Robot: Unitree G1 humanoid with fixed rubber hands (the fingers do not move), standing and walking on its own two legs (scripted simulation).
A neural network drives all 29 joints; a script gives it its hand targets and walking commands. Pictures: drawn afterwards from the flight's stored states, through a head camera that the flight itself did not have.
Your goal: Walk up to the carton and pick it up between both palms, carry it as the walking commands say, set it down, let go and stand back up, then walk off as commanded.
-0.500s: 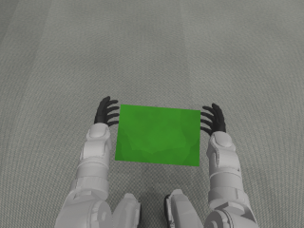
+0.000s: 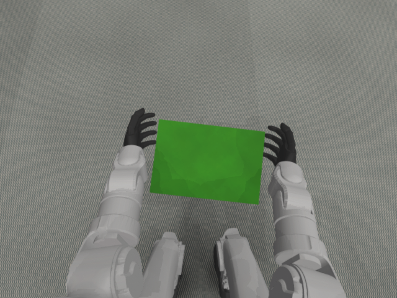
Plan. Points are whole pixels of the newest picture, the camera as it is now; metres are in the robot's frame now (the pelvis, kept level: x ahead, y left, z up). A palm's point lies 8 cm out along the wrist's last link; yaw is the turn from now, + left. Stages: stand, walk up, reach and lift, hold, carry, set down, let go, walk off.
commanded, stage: set down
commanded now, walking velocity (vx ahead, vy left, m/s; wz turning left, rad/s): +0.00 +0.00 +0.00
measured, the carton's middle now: (206, 162) +0.42 -0.02 -0.17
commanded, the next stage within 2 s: none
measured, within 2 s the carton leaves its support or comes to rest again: neither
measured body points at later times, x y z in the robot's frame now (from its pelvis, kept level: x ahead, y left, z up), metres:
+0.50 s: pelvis -0.02 +0.01 -0.08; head +0.22 +0.01 +0.30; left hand +0.45 +0.14 -0.17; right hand +0.42 -0.17 -0.17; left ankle +0.05 +0.11 -0.58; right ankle +0.08 -0.11 -0.58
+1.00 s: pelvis -0.04 +0.01 -0.15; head +0.25 +0.01 +0.20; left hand +0.47 +0.14 -0.26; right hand +0.44 -0.18 -0.25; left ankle +0.05 +0.11 -0.58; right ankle +0.08 -0.11 -0.58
